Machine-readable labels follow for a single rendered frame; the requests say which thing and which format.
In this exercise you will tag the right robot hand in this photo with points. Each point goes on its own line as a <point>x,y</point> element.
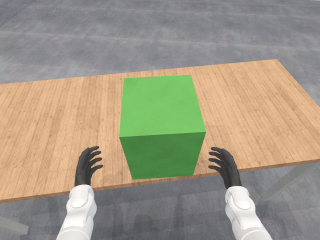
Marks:
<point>228,168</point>

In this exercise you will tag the robot right forearm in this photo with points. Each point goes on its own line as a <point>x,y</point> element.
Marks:
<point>240,209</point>

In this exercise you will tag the robot left forearm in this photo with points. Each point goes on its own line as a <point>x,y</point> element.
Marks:
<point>81,208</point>

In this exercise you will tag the carton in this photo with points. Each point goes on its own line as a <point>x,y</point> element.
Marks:
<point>161,126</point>

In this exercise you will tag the left robot hand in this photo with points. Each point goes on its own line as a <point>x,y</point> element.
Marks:
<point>84,171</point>

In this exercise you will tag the table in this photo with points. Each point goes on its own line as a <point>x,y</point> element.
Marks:
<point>255,110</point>

